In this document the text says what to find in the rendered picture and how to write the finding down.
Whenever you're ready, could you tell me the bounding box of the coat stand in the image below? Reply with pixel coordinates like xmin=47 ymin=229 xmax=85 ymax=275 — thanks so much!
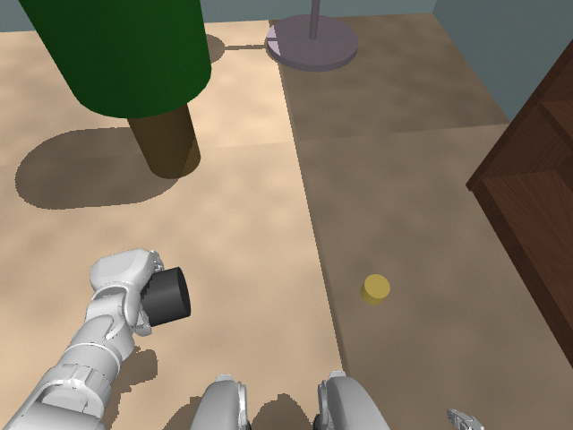
xmin=267 ymin=0 xmax=359 ymax=72

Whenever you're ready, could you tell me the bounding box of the potted plant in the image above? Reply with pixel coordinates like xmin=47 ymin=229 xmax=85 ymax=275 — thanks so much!
xmin=19 ymin=0 xmax=211 ymax=179

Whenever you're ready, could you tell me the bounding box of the right robot hand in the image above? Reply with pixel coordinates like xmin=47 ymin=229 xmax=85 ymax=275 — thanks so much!
xmin=447 ymin=408 xmax=484 ymax=430

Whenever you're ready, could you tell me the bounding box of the left robot arm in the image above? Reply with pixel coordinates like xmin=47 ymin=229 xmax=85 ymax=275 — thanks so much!
xmin=2 ymin=282 xmax=141 ymax=430

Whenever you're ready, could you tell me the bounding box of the left robot hand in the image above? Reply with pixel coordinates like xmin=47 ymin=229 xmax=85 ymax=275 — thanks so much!
xmin=90 ymin=248 xmax=165 ymax=337

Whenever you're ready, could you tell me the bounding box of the bookshelf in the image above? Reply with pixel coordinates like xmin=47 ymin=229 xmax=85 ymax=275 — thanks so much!
xmin=466 ymin=39 xmax=573 ymax=368

